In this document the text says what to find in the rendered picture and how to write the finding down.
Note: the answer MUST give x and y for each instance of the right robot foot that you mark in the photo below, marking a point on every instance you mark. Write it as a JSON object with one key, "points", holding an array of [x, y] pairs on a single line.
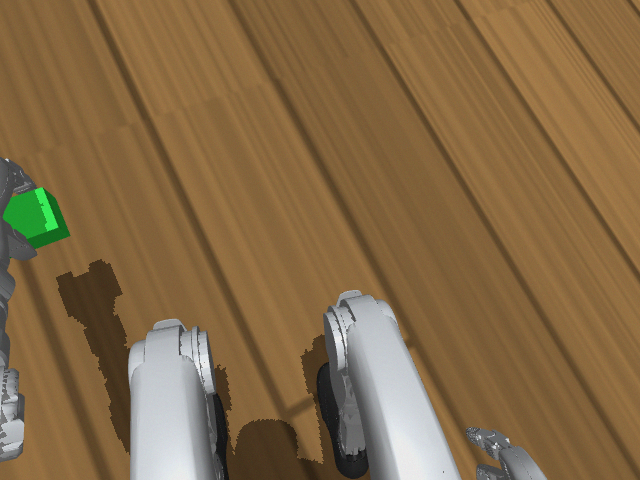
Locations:
{"points": [[350, 466]]}

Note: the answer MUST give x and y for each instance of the left robot foot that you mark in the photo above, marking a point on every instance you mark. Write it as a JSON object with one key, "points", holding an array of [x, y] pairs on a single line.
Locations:
{"points": [[222, 437]]}

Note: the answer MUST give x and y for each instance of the left robot hand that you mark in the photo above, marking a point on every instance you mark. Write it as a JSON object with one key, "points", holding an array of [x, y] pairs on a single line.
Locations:
{"points": [[13, 179]]}

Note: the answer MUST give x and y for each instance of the left robot arm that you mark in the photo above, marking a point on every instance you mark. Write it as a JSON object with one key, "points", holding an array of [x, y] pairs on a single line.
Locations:
{"points": [[12, 403]]}

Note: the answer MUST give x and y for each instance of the small box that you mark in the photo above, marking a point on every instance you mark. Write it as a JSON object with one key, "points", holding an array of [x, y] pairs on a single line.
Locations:
{"points": [[36, 215]]}

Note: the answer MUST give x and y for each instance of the right robot hand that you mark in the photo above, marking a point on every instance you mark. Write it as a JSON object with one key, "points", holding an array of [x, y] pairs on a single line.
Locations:
{"points": [[515, 462]]}

